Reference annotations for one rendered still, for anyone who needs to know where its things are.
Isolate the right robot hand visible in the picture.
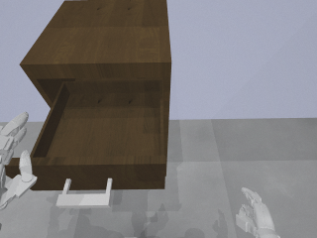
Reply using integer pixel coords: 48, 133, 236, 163
236, 187, 275, 236

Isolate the handle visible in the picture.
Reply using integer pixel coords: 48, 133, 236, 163
55, 178, 113, 208

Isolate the left robot hand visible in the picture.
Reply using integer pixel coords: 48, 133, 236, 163
0, 111, 37, 211

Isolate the cabinet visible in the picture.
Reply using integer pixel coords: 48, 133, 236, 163
20, 0, 172, 176

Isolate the robot right forearm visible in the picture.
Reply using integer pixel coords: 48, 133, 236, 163
255, 228, 280, 238

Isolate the drawer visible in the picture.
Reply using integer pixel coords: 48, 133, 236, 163
4, 79, 165, 191

